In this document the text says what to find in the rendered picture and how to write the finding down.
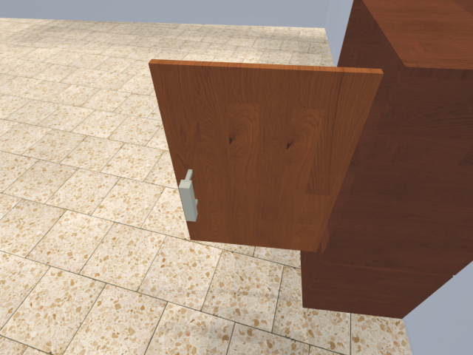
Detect handle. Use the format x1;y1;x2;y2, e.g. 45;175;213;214
178;169;198;222

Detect cupboard door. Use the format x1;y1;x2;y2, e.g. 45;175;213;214
149;59;384;252

